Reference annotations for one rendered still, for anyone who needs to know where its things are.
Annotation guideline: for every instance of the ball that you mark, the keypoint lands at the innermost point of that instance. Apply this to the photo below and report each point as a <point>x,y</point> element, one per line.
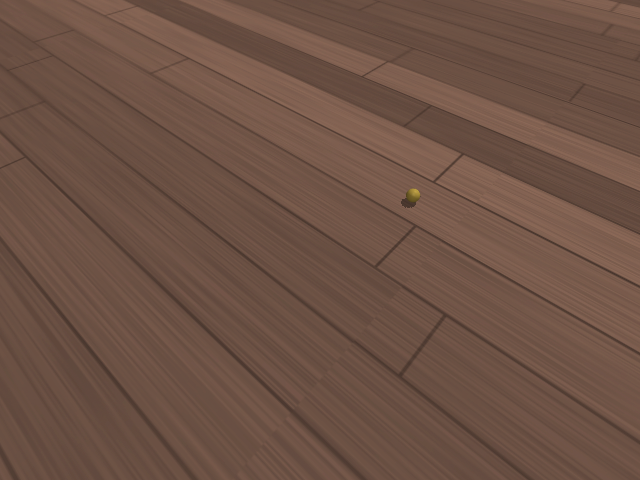
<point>413,195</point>

